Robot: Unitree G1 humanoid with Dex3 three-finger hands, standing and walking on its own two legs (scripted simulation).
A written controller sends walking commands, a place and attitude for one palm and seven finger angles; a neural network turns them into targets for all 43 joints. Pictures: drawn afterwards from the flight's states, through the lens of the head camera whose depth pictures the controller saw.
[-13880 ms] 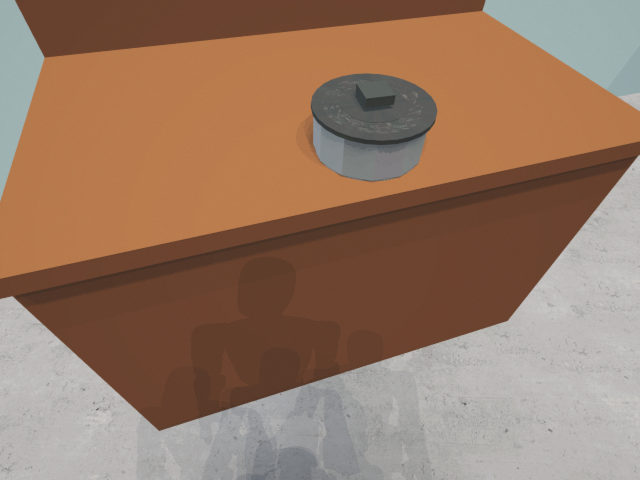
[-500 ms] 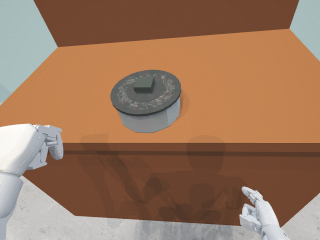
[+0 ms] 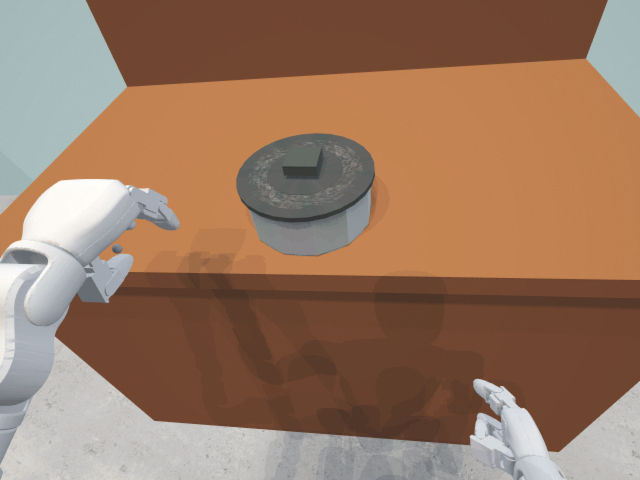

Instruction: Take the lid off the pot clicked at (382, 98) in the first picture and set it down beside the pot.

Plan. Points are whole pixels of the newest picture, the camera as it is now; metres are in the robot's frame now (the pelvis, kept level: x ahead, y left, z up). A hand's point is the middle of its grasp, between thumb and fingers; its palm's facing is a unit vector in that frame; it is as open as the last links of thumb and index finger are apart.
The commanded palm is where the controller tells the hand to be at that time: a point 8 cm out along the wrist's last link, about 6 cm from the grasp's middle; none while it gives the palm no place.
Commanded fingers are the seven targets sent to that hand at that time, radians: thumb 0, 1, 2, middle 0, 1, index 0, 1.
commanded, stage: reach forward and open the fingers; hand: left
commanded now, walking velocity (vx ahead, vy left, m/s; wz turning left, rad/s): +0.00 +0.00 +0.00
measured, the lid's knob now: (303, 161) +0.51 +0.09 +0.15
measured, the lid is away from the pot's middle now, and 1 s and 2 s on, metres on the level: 0.00 0.00 0.00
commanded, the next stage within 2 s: move the open hand above the knob in 0.56 s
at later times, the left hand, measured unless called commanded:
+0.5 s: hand (143, 206) +0.32 +0.22 +0.23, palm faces +0.03 +0.03 -1.00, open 9.7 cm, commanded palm +0.28 +0.23 +0.28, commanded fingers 0.00 -0.37 1.74 -0.90 -0.08 -0.90 -0.08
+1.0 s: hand (169, 188) +0.35 +0.20 +0.23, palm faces +0.00 +0.01 -1.00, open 9.7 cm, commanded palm +0.32 +0.20 +0.28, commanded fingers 0.00 -0.37 1.74 -0.90 -0.08 -0.90 -0.08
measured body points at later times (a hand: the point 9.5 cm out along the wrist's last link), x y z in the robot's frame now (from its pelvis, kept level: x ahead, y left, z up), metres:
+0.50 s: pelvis +0.00 -0.01 +0.00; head -0.01 -0.07 +0.44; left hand +0.31 +0.22 +0.28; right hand +0.21 -0.23 -0.10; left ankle +0.01 +0.10 -0.74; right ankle +0.04 -0.13 -0.74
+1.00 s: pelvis +0.00 -0.02 +0.00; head +0.00 -0.07 +0.44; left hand +0.34 +0.20 +0.28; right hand +0.22 -0.23 -0.10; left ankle +0.01 +0.10 -0.74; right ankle +0.04 -0.13 -0.74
